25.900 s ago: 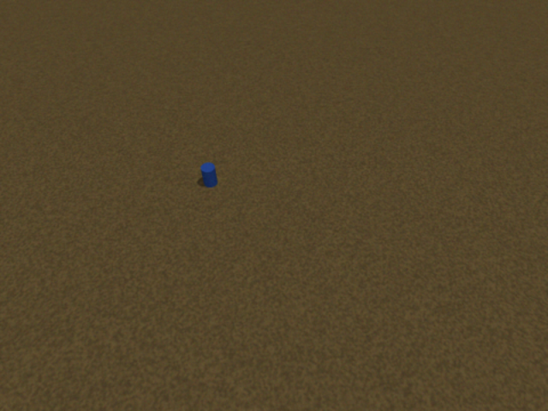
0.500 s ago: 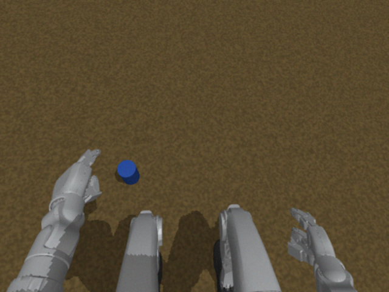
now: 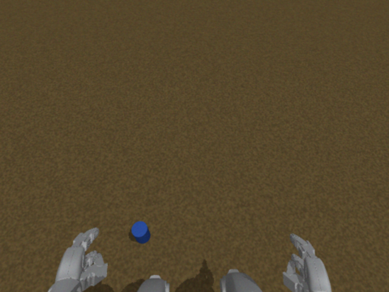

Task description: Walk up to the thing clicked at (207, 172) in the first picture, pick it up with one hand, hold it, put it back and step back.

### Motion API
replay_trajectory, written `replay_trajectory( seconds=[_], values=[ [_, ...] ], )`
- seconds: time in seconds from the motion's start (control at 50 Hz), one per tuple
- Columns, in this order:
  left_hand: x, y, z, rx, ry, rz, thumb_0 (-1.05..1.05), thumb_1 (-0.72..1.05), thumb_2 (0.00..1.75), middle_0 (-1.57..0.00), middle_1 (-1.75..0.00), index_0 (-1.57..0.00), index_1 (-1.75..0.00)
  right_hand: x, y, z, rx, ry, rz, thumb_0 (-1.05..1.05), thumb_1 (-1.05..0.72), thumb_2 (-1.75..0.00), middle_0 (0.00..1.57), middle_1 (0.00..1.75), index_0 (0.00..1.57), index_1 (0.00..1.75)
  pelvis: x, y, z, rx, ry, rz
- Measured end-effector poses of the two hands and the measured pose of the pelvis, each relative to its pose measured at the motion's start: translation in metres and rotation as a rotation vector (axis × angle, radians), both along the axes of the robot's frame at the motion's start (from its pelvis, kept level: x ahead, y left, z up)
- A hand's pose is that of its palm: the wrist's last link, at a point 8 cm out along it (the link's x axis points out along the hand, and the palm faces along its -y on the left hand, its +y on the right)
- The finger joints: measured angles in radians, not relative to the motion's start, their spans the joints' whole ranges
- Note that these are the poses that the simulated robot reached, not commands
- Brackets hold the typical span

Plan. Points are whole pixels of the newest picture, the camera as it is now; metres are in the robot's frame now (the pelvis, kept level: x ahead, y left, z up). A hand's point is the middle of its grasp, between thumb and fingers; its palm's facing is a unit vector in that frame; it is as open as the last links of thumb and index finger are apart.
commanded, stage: home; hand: left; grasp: from above
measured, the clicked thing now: (141, 232) +0.43 +0.21 -0.64
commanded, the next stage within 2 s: none
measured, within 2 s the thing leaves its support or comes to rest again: neither
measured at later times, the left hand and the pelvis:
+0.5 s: hand (98, 278) +0.17 +0.18 -0.03, palm faces +0.07 -0.98 -0.19, open 7.4 cm; pelvis +0.01 +0.00 +0.02, yaw +1 degrees
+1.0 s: hand (95, 277) +0.17 +0.18 -0.03, palm faces +0.06 -0.98 -0.20, open 7.4 cm; pelvis +0.01 +0.00 +0.02, yaw +0 degrees
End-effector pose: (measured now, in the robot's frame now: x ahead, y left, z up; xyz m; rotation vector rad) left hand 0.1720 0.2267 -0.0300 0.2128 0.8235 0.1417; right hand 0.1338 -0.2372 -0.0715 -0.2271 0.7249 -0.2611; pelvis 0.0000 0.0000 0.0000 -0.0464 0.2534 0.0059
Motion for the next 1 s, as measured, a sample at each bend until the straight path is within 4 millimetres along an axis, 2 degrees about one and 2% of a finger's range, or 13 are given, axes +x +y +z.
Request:
replay_trajectory(
  seconds=[0.06, 0.14, 0.26, 0.36, 0.78, 1.0],
  values=[
    [-0.006, 0.001, 0.017, -0.019, -0.008, 0.020, 0.01, 0.90, 0.90, -0.20, -0.29, -0.20, -0.30, 0.006, -0.002, 0.014, -0.011, -0.040, -0.004, 0.01, -0.90, -0.90, 0.21, 0.30, 0.20, 0.30, 0.007, 0.000, 0.009, -0.001, -0.023, 0.003],
    [-0.013, 0.002, 0.029, -0.032, -0.013, 0.029, 0.01, 0.90, 0.90, -0.20, -0.29, -0.20, -0.30, 0.019, -0.003, 0.027, -0.022, -0.099, 0.005, 0.01, -0.90, -0.90, 0.21, 0.30, 0.20, 0.30, 0.012, 0.000, 0.015, 0.001, -0.045, 0.007],
    [-0.020, 0.003, 0.029, -0.043, -0.005, 0.033, 0.01, 0.90, 0.90, -0.20, -0.29, -0.20, -0.30, 0.038, -0.003, 0.039, -0.035, -0.163, 0.042, 0.01, -0.90, -0.90, 0.21, 0.30, 0.20, 0.30, 0.014, -0.001, 0.018, 0.004, -0.064, 0.013],
    [-0.022, 0.002, 0.026, -0.051, -0.002, 0.034, 0.01, 0.90, 0.90, -0.20, -0.29, -0.20, -0.30, 0.045, -0.001, 0.042, -0.041, -0.178, 0.068, 0.01, -0.90, -0.90, 0.21, 0.30, 0.20, 0.30, 0.012, -0.002, 0.017, 0.005, -0.070, 0.016],
    [-0.019, 0.004, 0.029, -0.043, -0.013, 0.015, 0.01, 0.90, 0.90, -0.20, -0.29, -0.20, -0.30, 0.021, 0.003, 0.031, -0.033, -0.113, 0.041, 0.02, -0.90, -0.90, 0.21, 0.30, 0.20, 0.30, 0.010, 0.002, 0.018, 0.000, -0.080, 0.009],
    [-0.019, 0.007, 0.029, -0.046, -0.017, 0.012, 0.01, 0.90, 0.90, -0.20, -0.29, -0.20, -0.30, 0.022, 0.003, 0.034, -0.042, -0.125, 0.040, 0.02, -0.90, -0.90, 0.21, 0.30, 0.20, 0.30, 0.009, 0.005, 0.018, -0.002, -0.085, 0.008]
  ],
)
